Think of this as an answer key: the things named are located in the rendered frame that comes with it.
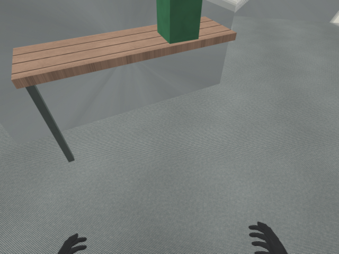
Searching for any robot right hand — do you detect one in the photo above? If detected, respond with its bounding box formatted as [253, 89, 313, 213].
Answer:
[248, 222, 288, 254]

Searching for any robot left hand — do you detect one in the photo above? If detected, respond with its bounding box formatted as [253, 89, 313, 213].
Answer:
[58, 233, 87, 254]

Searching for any carton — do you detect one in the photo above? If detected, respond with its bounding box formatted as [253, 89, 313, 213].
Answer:
[156, 0, 202, 44]

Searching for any table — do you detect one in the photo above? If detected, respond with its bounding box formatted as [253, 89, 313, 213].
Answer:
[11, 16, 237, 162]

